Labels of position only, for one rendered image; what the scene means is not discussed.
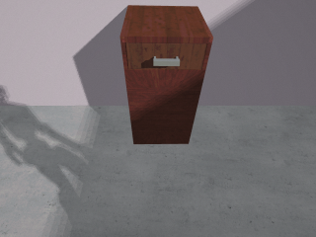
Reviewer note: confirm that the drawer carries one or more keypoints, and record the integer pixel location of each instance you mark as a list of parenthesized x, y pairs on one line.
[(140, 55)]

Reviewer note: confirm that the cabinet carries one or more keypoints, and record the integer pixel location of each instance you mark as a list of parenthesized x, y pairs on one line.
[(163, 102)]

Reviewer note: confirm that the handle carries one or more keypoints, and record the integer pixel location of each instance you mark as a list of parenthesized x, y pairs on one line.
[(166, 61)]

